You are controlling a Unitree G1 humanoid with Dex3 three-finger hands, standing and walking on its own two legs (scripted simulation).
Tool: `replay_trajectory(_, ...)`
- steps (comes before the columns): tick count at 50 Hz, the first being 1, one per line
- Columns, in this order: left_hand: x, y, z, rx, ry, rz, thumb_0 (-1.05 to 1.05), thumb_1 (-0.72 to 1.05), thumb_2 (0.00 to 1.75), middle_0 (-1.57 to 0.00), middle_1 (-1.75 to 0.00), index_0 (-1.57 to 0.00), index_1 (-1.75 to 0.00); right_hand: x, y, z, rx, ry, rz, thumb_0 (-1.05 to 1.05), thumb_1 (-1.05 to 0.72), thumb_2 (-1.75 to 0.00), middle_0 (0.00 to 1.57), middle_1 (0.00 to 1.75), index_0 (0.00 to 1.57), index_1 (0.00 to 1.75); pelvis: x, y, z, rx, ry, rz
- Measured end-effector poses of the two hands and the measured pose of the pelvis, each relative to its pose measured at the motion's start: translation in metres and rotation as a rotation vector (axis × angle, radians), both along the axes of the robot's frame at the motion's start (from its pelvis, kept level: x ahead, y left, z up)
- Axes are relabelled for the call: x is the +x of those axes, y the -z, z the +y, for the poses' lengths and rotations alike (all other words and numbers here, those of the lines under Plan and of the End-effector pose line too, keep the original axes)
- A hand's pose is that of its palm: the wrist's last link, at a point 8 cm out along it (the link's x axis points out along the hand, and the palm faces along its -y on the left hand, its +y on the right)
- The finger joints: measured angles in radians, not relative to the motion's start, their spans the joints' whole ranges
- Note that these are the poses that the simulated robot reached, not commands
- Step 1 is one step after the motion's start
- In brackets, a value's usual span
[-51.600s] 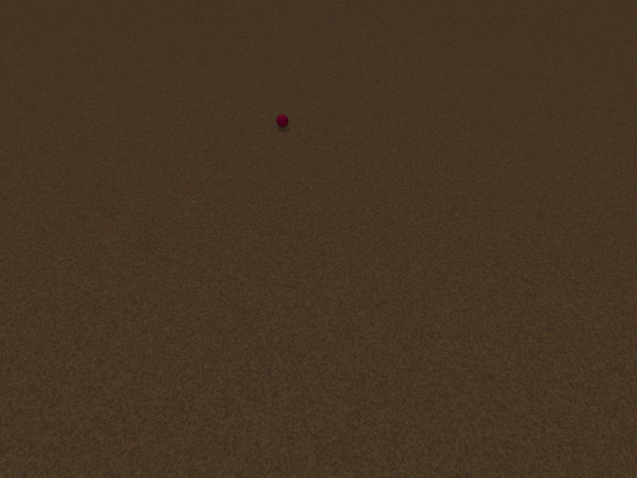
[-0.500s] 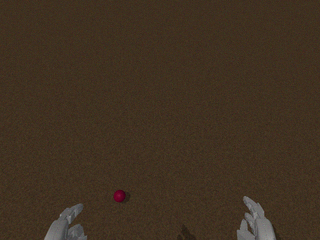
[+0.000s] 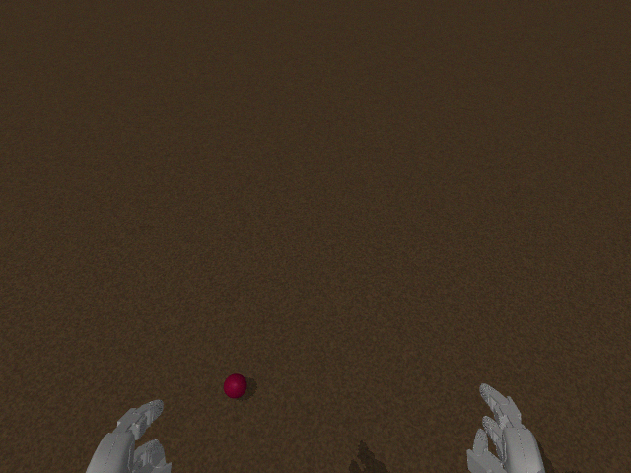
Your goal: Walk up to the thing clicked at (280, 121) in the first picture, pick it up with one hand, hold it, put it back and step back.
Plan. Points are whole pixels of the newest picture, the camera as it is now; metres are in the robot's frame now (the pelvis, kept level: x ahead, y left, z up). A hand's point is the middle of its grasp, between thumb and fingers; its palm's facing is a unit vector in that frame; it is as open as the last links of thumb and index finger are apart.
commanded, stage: home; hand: left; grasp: from above
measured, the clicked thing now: (235, 386) +0.49 +0.22 -0.68
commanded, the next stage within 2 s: stand in 0.02 s
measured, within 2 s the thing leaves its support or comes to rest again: neither
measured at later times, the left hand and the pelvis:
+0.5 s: hand out of the picture +0.09 +0.24 -0.11, palm faces +0.03 -0.94 -0.33, open 7.4 cm; pelvis +0.00 +0.01 +0.04, yaw +0 degrees
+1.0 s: hand out of the picture +0.02 +0.25 -0.10, palm faces +0.05 -0.94 -0.34, open 7.4 cm; pelvis -0.02 +0.01 +0.06, yaw +1 degrees
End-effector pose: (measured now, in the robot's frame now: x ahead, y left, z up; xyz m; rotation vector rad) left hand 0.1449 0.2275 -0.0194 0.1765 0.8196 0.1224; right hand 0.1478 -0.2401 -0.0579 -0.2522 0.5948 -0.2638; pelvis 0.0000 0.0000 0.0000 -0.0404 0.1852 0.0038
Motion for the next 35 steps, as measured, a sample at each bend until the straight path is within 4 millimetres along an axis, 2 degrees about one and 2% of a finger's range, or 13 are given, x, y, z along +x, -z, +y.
replay_trajectory(7,0.001,0.002,0.000,0.023,0.018,-0.010,0.01,0.90,0.90,-0.20,-0.30,-0.20,-0.30,0.000,0.003,0.000,-0.011,-0.023,0.029,0.01,-0.90,-0.89,0.20,0.30,0.21,0.30,-0.001,-0.001,0.000,0.003,-0.001,-0.020)
replay_trajectory(12,0.002,0.028,0.021,0.108,0.035,0.015,0.01,0.90,0.90,-0.20,-0.30,-0.20,-0.30,-0.013,0.021,-0.010,-0.036,-0.154,0.320,0.01,-0.90,-0.89,0.21,0.30,0.21,0.30,-0.007,-0.015,0.000,0.038,0.001,-0.106)
replay_trajectory(22,-0.053,0.049,0.055,0.131,-0.050,0.234,0.01,0.90,0.90,-0.20,-0.30,-0.20,-0.30,-0.054,0.016,-0.030,0.002,-0.050,0.497,0.01,-0.90,-0.89,0.20,0.30,0.21,0.30,-0.004,-0.035,0.006,0.043,0.003,-0.174)
replay_trajectory(29,-0.089,0.052,0.059,0.108,-0.094,0.346,0.01,0.90,0.90,-0.20,-0.30,-0.20,-0.30,-0.072,0.013,-0.025,0.020,-0.017,0.568,0.01,-0.90,-0.89,0.20,0.30,0.21,0.30,-0.004,-0.047,0.010,0.037,-0.006,-0.210)
replay_trajectory(35,-0.110,0.051,0.059,0.093,-0.114,0.404,0.00,0.90,0.90,-0.20,-0.30,-0.20,-0.30,-0.080,0.010,-0.018,0.039,-0.010,0.593,0.01,-0.90,-0.89,0.20,0.30,0.21,0.30,-0.008,-0.056,0.012,0.038,-0.009,-0.237)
